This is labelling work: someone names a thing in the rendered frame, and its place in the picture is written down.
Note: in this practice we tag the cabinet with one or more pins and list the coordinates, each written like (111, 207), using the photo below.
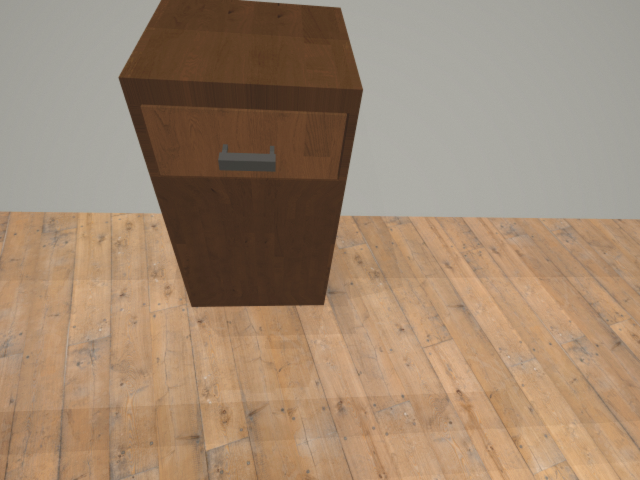
(244, 241)

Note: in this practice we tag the handle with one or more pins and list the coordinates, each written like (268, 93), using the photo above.
(247, 161)

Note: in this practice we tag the drawer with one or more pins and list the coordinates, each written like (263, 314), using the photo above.
(187, 140)

